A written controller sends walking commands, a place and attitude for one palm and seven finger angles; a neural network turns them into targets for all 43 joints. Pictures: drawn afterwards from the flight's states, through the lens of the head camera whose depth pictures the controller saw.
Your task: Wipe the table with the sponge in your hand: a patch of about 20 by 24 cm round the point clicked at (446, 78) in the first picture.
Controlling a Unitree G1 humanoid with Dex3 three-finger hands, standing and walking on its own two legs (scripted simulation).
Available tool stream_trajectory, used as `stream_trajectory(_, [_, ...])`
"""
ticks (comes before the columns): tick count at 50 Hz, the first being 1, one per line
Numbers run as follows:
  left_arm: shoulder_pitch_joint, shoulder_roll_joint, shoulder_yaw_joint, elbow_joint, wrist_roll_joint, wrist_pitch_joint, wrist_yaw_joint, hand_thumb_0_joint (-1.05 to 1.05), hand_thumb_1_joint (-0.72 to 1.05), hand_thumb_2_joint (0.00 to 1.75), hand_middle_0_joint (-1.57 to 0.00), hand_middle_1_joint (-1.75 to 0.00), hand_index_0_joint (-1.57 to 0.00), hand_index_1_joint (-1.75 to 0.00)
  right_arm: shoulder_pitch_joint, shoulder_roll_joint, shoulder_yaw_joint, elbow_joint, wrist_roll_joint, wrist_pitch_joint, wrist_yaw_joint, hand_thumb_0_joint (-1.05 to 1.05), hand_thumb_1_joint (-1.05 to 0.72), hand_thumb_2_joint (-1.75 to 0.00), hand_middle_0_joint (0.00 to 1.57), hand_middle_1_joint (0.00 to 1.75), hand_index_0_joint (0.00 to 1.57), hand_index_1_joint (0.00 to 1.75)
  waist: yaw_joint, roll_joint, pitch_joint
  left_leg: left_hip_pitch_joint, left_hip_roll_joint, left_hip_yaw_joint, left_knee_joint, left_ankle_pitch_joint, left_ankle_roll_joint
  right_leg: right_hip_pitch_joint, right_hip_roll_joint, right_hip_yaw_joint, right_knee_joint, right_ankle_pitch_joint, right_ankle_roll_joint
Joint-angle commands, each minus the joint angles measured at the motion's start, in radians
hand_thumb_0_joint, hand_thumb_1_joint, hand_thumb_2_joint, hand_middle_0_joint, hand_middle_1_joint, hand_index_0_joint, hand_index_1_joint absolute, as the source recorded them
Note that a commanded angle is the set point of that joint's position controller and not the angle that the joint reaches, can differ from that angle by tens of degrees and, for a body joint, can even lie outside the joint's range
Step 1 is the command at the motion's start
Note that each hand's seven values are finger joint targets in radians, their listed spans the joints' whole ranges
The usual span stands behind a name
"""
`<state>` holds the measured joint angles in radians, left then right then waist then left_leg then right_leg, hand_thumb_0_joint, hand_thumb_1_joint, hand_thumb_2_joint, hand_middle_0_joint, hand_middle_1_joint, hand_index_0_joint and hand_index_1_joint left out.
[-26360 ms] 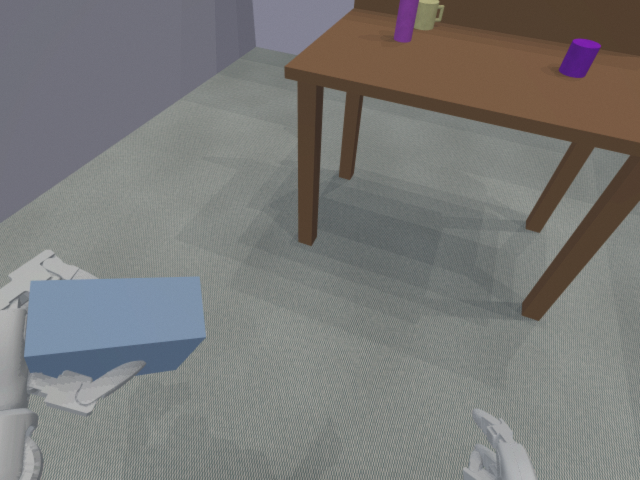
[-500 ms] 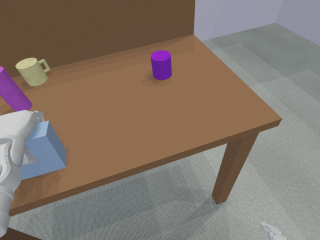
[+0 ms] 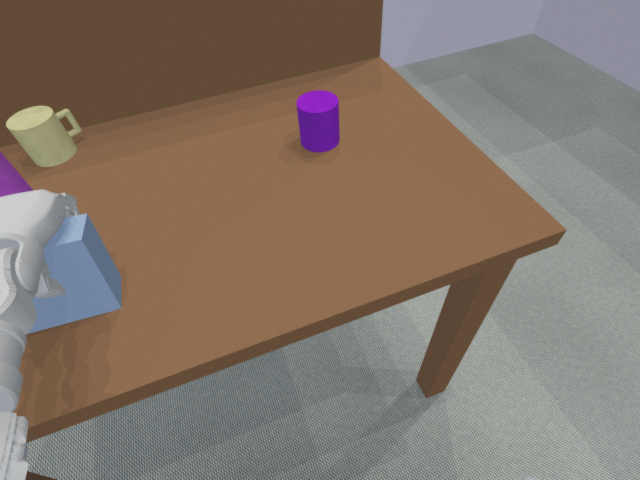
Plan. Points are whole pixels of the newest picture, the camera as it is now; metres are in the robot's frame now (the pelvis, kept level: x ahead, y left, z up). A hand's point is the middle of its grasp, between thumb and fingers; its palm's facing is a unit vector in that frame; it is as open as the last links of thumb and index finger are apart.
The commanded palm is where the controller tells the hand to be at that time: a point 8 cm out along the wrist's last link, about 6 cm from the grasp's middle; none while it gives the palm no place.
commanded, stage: wipe forward along the first lane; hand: left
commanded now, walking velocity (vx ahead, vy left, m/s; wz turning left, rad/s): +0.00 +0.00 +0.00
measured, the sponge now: (58, 287) +0.33 +0.39 +0.05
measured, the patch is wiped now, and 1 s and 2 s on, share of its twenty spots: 0.25 0.45 0.55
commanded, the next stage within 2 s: slide across to the middle lane in 0.36 s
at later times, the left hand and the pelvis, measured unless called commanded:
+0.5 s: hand (46, 224) +0.40 +0.41 +0.11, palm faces -0.15 +0.03 -0.99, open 9.7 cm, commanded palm +0.38 +0.38 +0.14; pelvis +0.02 +0.03 +0.00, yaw +0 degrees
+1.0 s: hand (95, 207) +0.43 +0.35 +0.11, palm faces -0.08 +0.02 -1.00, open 9.8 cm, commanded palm +0.41 +0.33 +0.15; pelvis +0.04 +0.03 +0.01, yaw +1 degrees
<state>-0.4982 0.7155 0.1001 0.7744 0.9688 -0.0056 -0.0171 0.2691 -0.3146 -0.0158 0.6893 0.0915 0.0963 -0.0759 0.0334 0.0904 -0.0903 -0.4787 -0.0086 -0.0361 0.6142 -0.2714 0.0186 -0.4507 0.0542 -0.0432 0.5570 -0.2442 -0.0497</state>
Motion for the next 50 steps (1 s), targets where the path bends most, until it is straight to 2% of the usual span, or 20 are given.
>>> stream_trajectory(1, [-0.254,0.248,0.03,-0.011,0.031,0.024,0.038,0.0,0.1,1.3,-1.2,-1.6,-1.2,-1.6,-0.028,-0.144,-0.041,-0.107,-0.001,-0.038,-0.011,0.0,-0.9,-0.9,0.2,0.3,0.2,0.3,-0.038,-0.156,-0.107,0.017,-0.036,0.023,-0.085,-0.013,0.054,0.097,-0.026,0.07,-0.139,0.001,0.011])
stream_trajectory(2, [-0.278,0.267,0.042,-0.012,0.038,0.02,0.038,0.0,0.1,1.3,-1.2,-1.6,-1.2,-1.6,-0.027,-0.145,-0.041,-0.104,-0.002,-0.038,-0.012,0.0,-0.9,-0.9,0.2,0.3,0.2,0.3,-0.036,-0.139,-0.114,0.025,-0.035,0.018,-0.09,0.0,0.053,0.093,-0.023,0.068,-0.136,0.011,0.005])
stream_trajectory(4, [-0.295,0.226,-0.004,0.013,0.048,0.026,0.037,0.0,0.1,1.3,-1.2,-1.6,-1.2,-1.6,-0.016,-0.142,-0.041,-0.101,0.0,-0.036,-0.009,0.0,-0.9,-0.9,0.2,0.3,0.2,0.3,-0.044,-0.132,-0.111,0.043,-0.035,0.018,-0.093,0.01,0.053,0.075,-0.02,0.053,-0.132,0.015,0.004])
stream_trajectory(6, [-0.295,0.215,-0.013,0.013,0.052,0.027,0.036,0.0,0.1,1.3,-1.2,-1.6,-1.2,-1.6,-0.011,-0.142,-0.043,-0.101,-0.001,-0.034,-0.006,0.0,-0.9,-0.9,0.2,0.3,0.2,0.3,-0.038,-0.112,-0.15,0.069,-0.031,0.014,-0.094,0.039,0.05,0.083,-0.018,0.047,-0.124,0.042,0.0])
stream_trajectory(7, [-0.299,0.241,0.013,0.005,0.059,0.022,0.035,0.0,0.1,1.3,-1.2,-1.6,-1.2,-1.6,-0.012,-0.144,-0.044,-0.101,-0.004,-0.032,-0.006,0.0,-0.9,-0.9,0.2,0.3,0.2,0.3,-0.03,-0.093,-0.179,0.084,-0.029,0.008,-0.093,0.077,0.048,0.095,-0.015,0.05,-0.118,0.078,-0.007])
stream_trajectory(8, [-0.286,0.198,-0.024,0.014,0.057,0.025,0.033,0.0,0.1,1.3,-1.2,-1.6,-1.2,-1.6,-0.003,-0.139,-0.045,-0.102,-0.005,-0.03,-0.004,0.0,-0.9,-0.9,0.2,0.3,0.2,0.3,-0.037,-0.107,-0.187,0.093,-0.029,0.014,-0.085,0.094,0.051,0.103,-0.017,0.048,-0.116,0.101,-0.004])
stream_trajectory(12, [-0.32,0.246,0.017,0.022,0.05,0.021,0.028,0.0,0.1,1.3,-1.2,-1.6,-1.2,-1.6,-0.006,-0.148,-0.041,-0.102,-0.004,-0.022,-0.005,0.0,-0.9,-0.9,0.2,0.3,0.2,0.3,-0.036,-0.129,-0.161,0.079,-0.025,0.004,-0.1,0.096,0.049,0.097,-0.014,0.043,-0.125,0.105,-0.007])
stream_trajectory(15, [-0.322,0.215,-0.011,0.04,0.056,0.02,0.03,0.0,0.1,1.3,-1.2,-1.6,-1.2,-1.6,0.005,-0.148,-0.042,-0.098,-0.003,-0.017,0.0,0.0,-0.9,-0.9,0.2,0.3,0.2,0.3,-0.04,-0.122,-0.139,0.099,-0.022,-0.002,-0.105,0.106,0.045,0.062,-0.009,0.026,-0.122,0.091,-0.009])
stream_trajectory(17, [-0.362,0.225,-0.01,0.035,0.068,0.015,0.029,0.0,0.1,1.3,-1.2,-1.6,-1.2,-1.6,0.004,-0.148,-0.042,-0.097,-0.006,-0.018,0.001,0.0,-0.9,-0.9,0.2,0.3,0.2,0.3,-0.042,-0.094,-0.146,0.12,-0.016,-0.011,-0.108,0.128,0.042,0.041,-0.006,0.027,-0.119,0.094,-0.016])
stream_trajectory(20, [-0.366,0.185,-0.044,0.042,0.074,0.018,0.03,0.0,0.1,1.3,-1.2,-1.6,-1.2,-1.6,0.019,-0.147,-0.047,-0.094,-0.008,-0.012,0.007,0.0,-0.9,-0.9,0.2,0.3,0.2,0.3,-0.047,-0.097,-0.166,0.143,-0.012,-0.015,-0.101,0.153,0.035,0.03,-0.004,0.016,-0.11,0.098,-0.015])
stream_trajectory(22, [-0.358,0.202,-0.017,0.024,0.072,0.009,0.033,0.0,0.1,1.3,-1.2,-1.6,-1.2,-1.6,0.016,-0.148,-0.049,-0.096,-0.011,-0.011,0.008,0.0,-0.9,-0.9,0.2,0.3,0.2,0.3,-0.034,-0.07,-0.198,0.164,-0.008,-0.025,-0.101,0.201,0.029,0.035,-0.002,0.019,-0.106,0.122,-0.023])
stream_trajectory(24, [-0.339,0.131,-0.066,-0.002,0.056,0.01,0.036,0.0,0.1,1.3,-1.2,-1.6,-1.2,-1.6,0.017,-0.142,-0.053,-0.101,-0.011,-0.007,0.012,0.0,-0.9,-0.9,0.2,0.3,0.2,0.3,-0.04,-0.096,-0.217,0.186,-0.007,-0.023,-0.094,0.216,0.029,0.043,-0.002,0.016,-0.107,0.134,-0.017])
stream_trajectory(29, [-0.382,0.082,-0.082,-0.12,0.009,0.017,0.063,0.0,0.1,1.3,-1.2,-1.6,-1.2,-1.6,-0.009,-0.132,-0.059,-0.099,-0.008,-0.014,0.012,0.0,-0.9,-0.9,0.2,0.3,0.2,0.3,-0.045,-0.075,-0.235,0.247,0.004,-0.05,-0.11,0.237,0.019,0.046,-0.004,0.013,-0.119,0.125,-0.016])
stream_trajectory(31, [-0.397,0.022,-0.131,-0.153,-0.013,0.035,0.069,0.0,0.1,1.3,-1.2,-1.6,-1.2,-1.6,-0.029,-0.125,-0.056,-0.099,-0.003,-0.018,0.011,0.0,-0.9,-0.9,0.2,0.3,0.2,0.3,-0.055,-0.078,-0.219,0.263,0.005,-0.058,-0.122,0.216,0.018,0.044,-0.007,0.012,-0.13,0.112,-0.012])
stream_trajectory(32, [-0.41,0.043,-0.106,-0.166,-0.022,0.042,0.07,0.0,0.1,1.3,-1.2,-1.6,-1.2,-1.6,-0.042,-0.123,-0.052,-0.1,-0.002,-0.025,0.008,0.0,-0.9,-0.9,0.2,0.3,0.2,0.3,-0.052,-0.068,-0.212,0.264,0.008,-0.064,-0.133,0.213,0.017,0.046,-0.009,0.014,-0.134,0.111,-0.016])
stream_trajectory(38, [-0.478,0.026,-0.153,-0.199,-0.001,0.124,0.068,0.0,0.1,1.3,-1.2,-1.6,-1.2,-1.6,-0.07,-0.118,-0.042,-0.084,-0.003,-0.03,0.008,0.0,-0.9,-0.9,0.2,0.3,0.2,0.3,-0.057,-0.017,-0.217,0.309,0.001,-0.069,-0.153,0.235,0.005,0.079,-0.01,0.008,-0.14,0.118,-0.021])
stream_trajectory(45, [-0.455,0.003,-0.165,-0.178,0.011,0.185,0.05,0.0,0.1,1.3,-1.2,-1.6,-1.2,-1.6,-0.09,-0.116,-0.029,-0.098,-0.008,-0.021,0.013,0.0,-0.9,-0.9,0.2,0.3,0.2,0.3,-0.046,-0.053,-0.234,0.307,-0.007,-0.048,-0.147,0.32,0.004,0.145,-0.012,0.002,-0.142,0.194,-0.021])
stream_trajectory(47, [-0.414,0.043,-0.117,-0.186,0.014,0.196,0.049,0.0,0.1,1.3,-1.2,-1.6,-1.2,-1.6,-0.106,-0.118,-0.025,-0.108,-0.012,-0.016,0.016,0.0,-0.9,-0.9,0.2,0.3,0.2,0.3,-0.025,-0.053,-0.245,0.297,-0.007,-0.046,-0.146,0.371,0.002,0.178,-0.012,0.005,-0.141,0.239,-0.027])
stream_trajectory(49, [-0.434,-0.001,-0.158,-0.191,0.018,0.208,0.045,0.0,0.1,1.3,-1.2,-1.6,-1.2,-1.6,-0.102,-0.115,-0.026,-0.109,-0.011,-0.011,0.018,0.0,-0.9,-0.9,0.2,0.3,0.2,0.3,-0.04,-0.074,-0.245,0.306,-0.006,-0.036,-0.14,0.386,0.002,0.181,-0.013,0.0,-0.136,0.265,-0.02])
stream_trajectory(50, [-0.405,0.006,-0.144,-0.193,0.017,0.213,0.045,0.0,0.1,1.3,-1.2,-1.6,-1.2,-1.6,-0.101,-0.117,-0.029,-0.111,-0.013,-0.01,0.021,0.0,-0.9,-0.9,0.2,0.3,0.2,0.3,-0.033,-0.082,-0.256,0.306,-0.008,-0.03,-0.136,0.393,0.008,0.197,-0.015,0.004,-0.139,0.283,-0.019])
